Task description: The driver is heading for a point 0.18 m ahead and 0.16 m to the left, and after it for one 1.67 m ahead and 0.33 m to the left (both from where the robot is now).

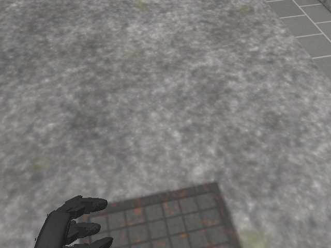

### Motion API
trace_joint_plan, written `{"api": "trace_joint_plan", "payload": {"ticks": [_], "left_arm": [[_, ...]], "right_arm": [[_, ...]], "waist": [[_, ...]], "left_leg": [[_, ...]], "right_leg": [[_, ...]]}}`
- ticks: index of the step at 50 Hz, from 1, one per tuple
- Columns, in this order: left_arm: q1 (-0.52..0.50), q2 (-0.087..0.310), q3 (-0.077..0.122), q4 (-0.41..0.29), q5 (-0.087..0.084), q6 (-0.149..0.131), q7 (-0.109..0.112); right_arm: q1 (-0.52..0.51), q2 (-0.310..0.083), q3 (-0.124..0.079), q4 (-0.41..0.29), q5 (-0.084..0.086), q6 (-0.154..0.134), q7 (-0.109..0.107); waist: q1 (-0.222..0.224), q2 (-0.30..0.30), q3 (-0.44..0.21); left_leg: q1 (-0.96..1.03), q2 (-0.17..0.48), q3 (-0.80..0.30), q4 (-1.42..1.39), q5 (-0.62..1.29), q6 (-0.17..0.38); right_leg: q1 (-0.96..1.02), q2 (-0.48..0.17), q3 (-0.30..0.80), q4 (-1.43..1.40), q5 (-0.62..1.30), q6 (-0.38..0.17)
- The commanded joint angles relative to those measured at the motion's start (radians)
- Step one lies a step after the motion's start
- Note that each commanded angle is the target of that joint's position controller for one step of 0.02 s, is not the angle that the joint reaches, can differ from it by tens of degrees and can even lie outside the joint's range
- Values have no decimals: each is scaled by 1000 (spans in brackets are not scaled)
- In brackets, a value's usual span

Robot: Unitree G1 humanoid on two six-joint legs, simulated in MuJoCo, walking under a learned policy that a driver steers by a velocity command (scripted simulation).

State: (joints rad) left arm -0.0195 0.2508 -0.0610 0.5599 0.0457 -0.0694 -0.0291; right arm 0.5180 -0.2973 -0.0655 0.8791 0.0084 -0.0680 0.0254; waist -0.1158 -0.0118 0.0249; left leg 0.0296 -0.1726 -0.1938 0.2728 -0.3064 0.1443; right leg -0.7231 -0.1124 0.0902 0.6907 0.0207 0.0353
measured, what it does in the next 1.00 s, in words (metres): walks ahead, turning left: right foot, then left foot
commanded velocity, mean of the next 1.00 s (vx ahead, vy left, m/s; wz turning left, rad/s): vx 0.24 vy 0.00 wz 0.55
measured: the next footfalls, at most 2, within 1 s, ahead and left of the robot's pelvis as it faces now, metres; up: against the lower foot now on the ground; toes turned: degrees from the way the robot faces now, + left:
right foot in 0.10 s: +0.33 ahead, -0.16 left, +0.00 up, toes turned +8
left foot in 0.52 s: +0.45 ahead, +0.12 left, +0.00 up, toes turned +30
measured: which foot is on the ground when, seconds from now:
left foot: down 0.00-0.10, up 0.12-0.50, down 0.52-0.92, up 0.94-1.00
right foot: up 0.00-0.08, down 0.10-0.52, up 0.54-0.90, down 0.92-1.00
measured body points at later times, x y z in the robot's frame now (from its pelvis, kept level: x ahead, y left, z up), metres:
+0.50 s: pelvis +0.33 -0.02 -0.02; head +0.36 +0.01 +0.43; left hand +0.22 +0.26 -0.14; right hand +0.65 -0.14 -0.08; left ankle +0.42 +0.10 -0.73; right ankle +0.30 -0.17 -0.73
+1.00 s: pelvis +0.41 -0.02 +0.00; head +0.43 -0.03 +0.44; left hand +0.34 +0.26 -0.11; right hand +0.67 -0.16 -0.12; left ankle +0.39 +0.09 -0.70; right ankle +0.46 -0.10 -0.74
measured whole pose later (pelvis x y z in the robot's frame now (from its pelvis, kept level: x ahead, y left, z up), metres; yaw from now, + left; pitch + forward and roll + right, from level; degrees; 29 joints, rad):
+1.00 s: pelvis +0.41 -0.02 +0.00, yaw +28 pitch +0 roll +2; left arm 0.31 0.25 0.04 0.72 0.02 0.05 -0.01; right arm 0.15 -0.25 -0.04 0.72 -0.03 0.05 -0.03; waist 0.03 0.03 0.03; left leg -0.44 -0.08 -0.02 0.82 -0.40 0.02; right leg -0.28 0.04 0.04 0.58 -0.30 -0.05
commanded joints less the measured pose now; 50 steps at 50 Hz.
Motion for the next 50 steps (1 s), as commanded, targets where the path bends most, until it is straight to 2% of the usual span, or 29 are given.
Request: {"api": "trace_joint_plan", "payload": {"ticks": [1,3,4,5,6,7,8,9,10,12,15,18,23,25,26,27,28,29,30,32,35,38,40,42,45,46,47,48,50], "left_arm": [[-87,101,32,-75,-10,-14,9],[15,145,53,-47,2,-30,33],[158,175,68,-15,-3,-42,46],[352,231,90,33,8,-55,58],[504,290,106,66,30,-57,65],[498,335,133,65,23,-40,45],[399,231,126,24,1,-23,48],[349,128,95,35,-2,-19,49],[330,94,86,59,4,-12,51],[356,108,92,100,-12,-9,60],[281,132,107,108,-34,-19,52],[175,147,118,106,-37,-23,46],[238,207,153,112,-58,1,38],[267,217,160,104,-67,35,32],[352,175,151,97,-44,48,24],[425,155,144,44,-29,76,26],[413,169,142,50,3,95,41],[363,168,134,36,-9,97,51],[288,175,135,34,-13,95,59],[323,180,138,73,-10,107,68],[349,120,122,107,-29,118,61],[321,55,97,119,-42,121,48],[286,85,107,113,-45,129,37],[271,109,116,103,-45,130,28],[315,87,115,111,-35,115,20],[318,116,120,101,-23,105,20],[314,234,150,82,-18,95,22],[367,291,179,98,-22,99,23],[326,225,172,100,-34,108,31]], "right_arm": [[-30,-194,-56,-63,3,-14,-9],[-16,-214,-64,-53,-1,-5,-23],[-61,-239,-70,-63,3,-7,-25],[-121,-203,-64,-92,12,-14,-24],[-100,-46,-28,-130,13,-13,-36],[21,-85,-20,-184,64,5,-58],[-55,-160,-33,-152,11,23,-63],[-176,-168,-41,-165,-5,33,-50],[-210,-143,-38,-172,-17,44,-34],[-245,-82,-28,-196,-36,85,0],[-294,-43,-14,-255,-45,113,19],[-318,-33,1,-286,-39,115,39],[-343,-89,-16,-292,-40,122,39],[-184,-120,-39,-247,-56,101,13],[-189,-197,-58,-244,-51,89,-13],[-218,-333,-89,-298,-24,106,-14],[-184,-317,-97,-321,10,106,-8],[-242,-284,-89,-325,-10,112,-17],[-307,-220,-75,-319,-18,119,-22],[-388,-128,-41,-312,-21,112,-30],[-345,-88,-18,-267,-42,85,-22],[-346,-34,11,-230,-50,76,-22],[-337,-64,6,-211,-55,82,-24],[-334,-101,-5,-204,-49,94,-32],[-343,-110,-10,-199,-29,103,-55],[-331,-96,-11,-199,-26,104,-62],[-325,-55,-4,-236,-24,105,-63],[-404,-62,-2,-261,-39,106,-67],[-392,-58,-5,-248,-33,108,-55]], "waist": [[18,56,43],[55,59,-46],[142,78,-118],[234,80,-219],[233,-138,-355],[181,-358,-625],[191,-147,-584],[205,-111,-407],[183,-82,-286],[157,-140,-149],[90,-122,-83],[38,-142,-68],[50,-98,-58],[-9,-25,-132],[31,177,-117],[87,270,-210],[45,125,-319],[58,124,-259],[85,75,-122],[142,91,-83],[137,31,-170],[118,79,-181],[98,125,-135],[97,115,-95],[130,72,-59],[130,-10,-29],[97,-204,5],[161,-262,48],[110,-90,36]], "left_leg": [[-223,175,-172,-40,613,59],[-131,145,-172,193,919,-15],[-159,122,-175,389,911,-52],[-281,88,-162,622,726,-80],[-485,10,-15,947,-239,-85],[-692,-7,54,1275,-384,-117],[-700,101,74,1227,-219,-107],[-739,119,101,1151,-140,-123],[-768,148,115,1110,-120,-138],[-750,181,128,1059,-122,-154],[-716,211,150,899,-53,-153],[-497,215,211,599,230,-123],[-333,147,309,417,200,-57],[-156,86,295,309,168,0],[-41,226,64,231,581,42],[85,486,-414,224,945,237],[102,515,-483,141,825,285],[5,490,-477,72,456,290],[-139,406,-379,30,263,223],[-290,331,-191,50,393,138],[-334,325,-85,83,650,122],[-355,317,-29,35,410,79],[-365,332,-30,19,229,77],[-351,364,-46,37,174,79],[-357,355,-10,133,166,21],[-387,306,41,240,125,-30],[-535,129,186,441,-50,-108],[-625,61,191,621,-245,-133],[-613,108,110,768,-148,-152]], "right_leg": [[303,107,-103,-141,97,-11],[458,180,-104,-223,30,-29],[623,153,-75,-269,98,-38],[857,34,4,-228,145,-62],[1116,-291,203,-89,632,-87],[1342,-527,564,-68,799,-267],[1196,-408,432,-122,651,-241],[1061,-317,261,-158,587,-201],[955,-262,173,-191,524,-176],[772,-230,69,-261,514,-171],[615,-249,-35,-353,478,-183],[456,-175,-234,-374,355,-127],[509,-195,-328,-162,378,-69],[483,-175,-346,182,315,-39],[293,-78,-356,440,-365,9],[69,96,-247,746,-804,68],[45,58,-59,758,-750,72],[33,59,-29,711,-678,62],[49,30,-14,598,-574,49],[192,15,-51,468,-479,30],[334,46,-85,384,-461,-3],[438,46,-85,192,-382,-34],[452,81,-98,134,-388,-46],[437,106,-114,80,-419,-60],[508,130,-118,-148,-354,-98],[506,62,24,-291,-311,-126],[523,-168,380,-384,-97,-208],[473,-260,518,-446,34,-310],[461,-135,379,-411,-34,-287]]}}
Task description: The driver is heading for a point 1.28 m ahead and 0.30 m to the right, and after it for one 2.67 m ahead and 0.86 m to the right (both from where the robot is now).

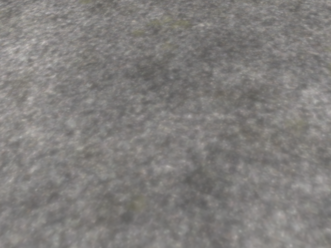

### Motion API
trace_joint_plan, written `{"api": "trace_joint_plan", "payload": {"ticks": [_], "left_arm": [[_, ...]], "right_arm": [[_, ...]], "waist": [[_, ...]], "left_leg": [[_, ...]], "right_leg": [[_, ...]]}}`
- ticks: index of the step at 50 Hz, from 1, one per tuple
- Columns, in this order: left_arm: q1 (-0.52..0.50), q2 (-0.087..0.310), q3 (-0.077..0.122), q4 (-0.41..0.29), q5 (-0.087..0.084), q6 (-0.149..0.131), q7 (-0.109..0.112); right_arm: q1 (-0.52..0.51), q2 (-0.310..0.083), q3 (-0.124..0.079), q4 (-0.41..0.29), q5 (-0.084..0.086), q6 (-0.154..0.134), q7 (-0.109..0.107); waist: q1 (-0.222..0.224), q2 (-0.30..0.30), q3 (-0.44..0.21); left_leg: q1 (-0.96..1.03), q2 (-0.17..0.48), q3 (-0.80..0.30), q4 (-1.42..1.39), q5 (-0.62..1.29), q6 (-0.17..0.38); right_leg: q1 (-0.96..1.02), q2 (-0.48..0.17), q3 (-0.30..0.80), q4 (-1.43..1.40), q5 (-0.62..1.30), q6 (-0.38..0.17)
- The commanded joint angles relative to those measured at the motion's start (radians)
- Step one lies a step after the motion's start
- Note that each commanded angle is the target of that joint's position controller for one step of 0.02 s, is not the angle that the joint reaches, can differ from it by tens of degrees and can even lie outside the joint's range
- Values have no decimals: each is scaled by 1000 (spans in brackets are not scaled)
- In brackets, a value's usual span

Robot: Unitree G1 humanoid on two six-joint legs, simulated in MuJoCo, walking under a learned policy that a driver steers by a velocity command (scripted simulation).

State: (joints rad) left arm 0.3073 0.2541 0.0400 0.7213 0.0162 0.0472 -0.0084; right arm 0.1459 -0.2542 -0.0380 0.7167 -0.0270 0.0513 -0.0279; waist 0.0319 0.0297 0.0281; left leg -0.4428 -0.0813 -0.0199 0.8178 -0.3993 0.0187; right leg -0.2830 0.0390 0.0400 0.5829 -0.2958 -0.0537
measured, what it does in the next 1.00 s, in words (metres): steps on the spot, turning right: left foot, then right foot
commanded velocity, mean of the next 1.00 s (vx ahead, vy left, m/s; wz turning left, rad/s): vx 0.00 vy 0.00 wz -0.50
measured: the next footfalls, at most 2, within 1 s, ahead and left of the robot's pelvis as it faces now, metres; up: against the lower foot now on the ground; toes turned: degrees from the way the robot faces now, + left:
left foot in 0.34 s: +0.08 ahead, +0.10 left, +0.00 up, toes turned -26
right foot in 0.78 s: -0.04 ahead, -0.10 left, +0.00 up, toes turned -35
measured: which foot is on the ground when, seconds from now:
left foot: up 0.00-0.32, down 0.34-0.78, up 0.80-1.00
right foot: down 0.00-0.34, up 0.36-0.76, down 0.78-1.00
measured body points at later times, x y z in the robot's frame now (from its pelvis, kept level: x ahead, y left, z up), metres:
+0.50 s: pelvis +0.00 +0.03 +0.01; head +0.05 +0.04 +0.46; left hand +0.24 +0.25 -0.11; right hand +0.03 -0.29 -0.07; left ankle +0.04 +0.11 -0.73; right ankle -0.06 -0.07 -0.65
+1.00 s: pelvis -0.02 +0.00 +0.01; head +0.00 -0.03 +0.46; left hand +0.26 +0.12 -0.08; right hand -0.12 -0.26 -0.13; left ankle +0.01 +0.12 -0.66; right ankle -0.07 -0.08 -0.73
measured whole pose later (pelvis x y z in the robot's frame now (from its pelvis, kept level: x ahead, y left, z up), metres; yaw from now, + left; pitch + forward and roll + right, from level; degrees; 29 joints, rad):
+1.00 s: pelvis -0.02 +0.00 +0.01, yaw -27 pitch -1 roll +0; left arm 0.08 0.21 0.00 0.68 0.02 0.05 0.04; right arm 0.33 -0.29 -0.07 0.79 -0.01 0.08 0.03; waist -0.06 0.03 0.08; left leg -0.42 0.01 0.03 1.03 -0.45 -0.04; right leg -0.17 -0.03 -0.13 0.44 -0.26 -0.03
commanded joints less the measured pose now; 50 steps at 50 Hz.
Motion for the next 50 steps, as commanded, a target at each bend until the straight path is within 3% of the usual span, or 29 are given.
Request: {"api": "trace_joint_plan", "payload": {"ticks": [1,4,7,10,14,16,17,18,19,20,21,22,23,25,28,31,35,37,38,39,40,41,43,45,48,50], "left_arm": [[-50,207,71,-74,-5,-2,11],[-44,184,77,-85,-15,2,5],[21,206,95,-73,-15,4,8],[21,229,107,-80,-9,8,7],[-45,242,115,-97,-6,8,-6],[-110,232,112,-110,-14,6,-8],[-105,196,101,-116,-21,2,-5],[-33,112,81,-127,-26,-3,-2],[-27,200,100,-112,10,-4,7],[-57,247,113,-104,21,0,3],[-44,234,112,-87,20,7,-8],[-22,216,107,-75,17,18,-21],[-5,206,103,-66,8,26,-35],[-46,192,90,-78,-6,32,-48],[-136,166,73,-112,-7,37,-58],[-176,141,60,-135,-9,41,-67],[-147,105,38,-121,-18,33,-39],[-86,74,23,-83,-5,22,-18],[-54,75,13,-59,17,9,-4],[-8,128,9,-58,42,-7,11],[-111,210,25,-75,15,-13,28],[-144,181,28,-79,10,-16,31],[-173,176,24,-77,5,-11,40],[-186,144,16,-80,-1,-8,52],[-202,110,10,-87,9,-7,57],[-190,111,13,-78,14,-11,60]], "right_arm": [[-6,-101,-33,-79,6,-13,3],[-11,-90,-27,-77,0,-16,14],[-71,-84,-16,-103,10,-22,10],[-88,-102,-12,-112,15,-33,6],[-29,-129,-12,-102,25,-48,-6],[48,-138,-16,-84,23,-58,-21],[76,-186,-27,-78,17,-65,-32],[41,-285,-44,-102,7,-59,-37],[-27,-282,-42,-119,-8,-51,-30],[-25,-204,-24,-121,-7,-48,-25],[-55,-149,-8,-123,-1,-47,-20],[-74,-135,-3,-130,-1,-47,-18],[-77,-135,-2,-135,-3,-47,-22],[-24,-140,-7,-128,-6,-48,-22],[66,-164,-24,-105,-5,-50,-18],[95,-180,-37,-92,-8,-55,-7],[101,-196,-42,-57,-3,-59,21],[69,-167,-27,-40,18,-50,31],[93,-119,-9,-25,28,-51,37],[153,-30,19,-40,23,-54,47],[167,-30,17,-42,28,-37,45],[132,-125,-10,-27,30,-22,42],[137,-179,-45,-8,35,-13,44],[190,-161,-53,20,20,0,47],[168,-125,-53,8,21,16,52],[126,-108,-50,-19,18,23,62]], "waist": [[-57,-124,17],[-34,-126,-60],[14,-146,-81],[30,-167,-100],[0,-194,-107],[-55,-187,-97],[-57,-115,-106],[-10,135,-134],[-10,131,-76],[-5,74,-58],[13,52,-37],[25,71,-34],[24,106,-37],[-9,111,-38],[-62,123,-37],[-75,132,-51],[-63,175,-88],[-8,145,-81],[2,80,-104],[-15,-123,-184],[-37,-274,-120],[-8,-221,-92],[-21,-210,-33],[-40,-196,-35],[-33,-174,-20],[-20,-182,-4]], "left_leg": [[-139,23,-63,224,-8,-34],[-144,16,-45,198,24,-61],[-174,15,-59,75,15,-70],[-115,-3,-75,-34,-4,-59],[65,-35,-80,-200,3,-32],[250,-23,-83,-420,101,-16],[381,90,-166,-549,114,11],[487,380,-451,-629,32,104],[352,484,-535,-632,148,193],[306,454,-432,-587,301,212],[270,380,-303,-558,394,189],[271,321,-204,-540,449,165],[287,291,-139,-523,510,159],[340,285,-73,-506,577,160],[435,334,-51,-496,612,179],[433,361,-5,-474,649,182],[349,334,0,-401,729,179],[293,293,5,-340,709,138],[191,271,8,-332,594,78],[54,219,32,-236,173,11],[90,132,58,-210,-148,-12],[98,124,21,-84,-170,-15],[-4,87,16,134,-141,-18],[-20,84,25,252,-101,-35],[-52,100,49,271,-49,-63],[-65,117,61,200,-27,-68]], "right_leg": [[37,-228,377,-284,279,-159],[140,-162,347,-239,380,-141],[233,-160,415,-216,365,-148],[232,-151,486,-204,339,-145],[136,-118,558,-200,348,-103],[18,-63,553,-181,226,-38],[-91,1,494,-122,38,17],[-241,140,272,116,-246,77],[-314,143,121,320,-285,93],[-282,63,102,444,-231,94],[-263,48,89,514,-176,90],[-262,40,72,575,-131,93],[-276,33,46,625,-107,101],[-307,9,5,596,-88,121],[-347,-30,-27,496,-96,136],[-275,-50,-49,373,-125,124],[-53,23,-78,128,-173,72],[105,24,-82,-195,32,46],[293,-46,-19,-357,231,37],[487,-322,234,-352,426,9],[265,-427,232,-263,622,-119],[233,-382,172,-236,601,-153],[215,-332,75,-240,622,-143],[204,-314,-7,-234,656,-132],[186,-317,-61,-259,474,-132],[191,-335,-72,-268,388,-136]]}}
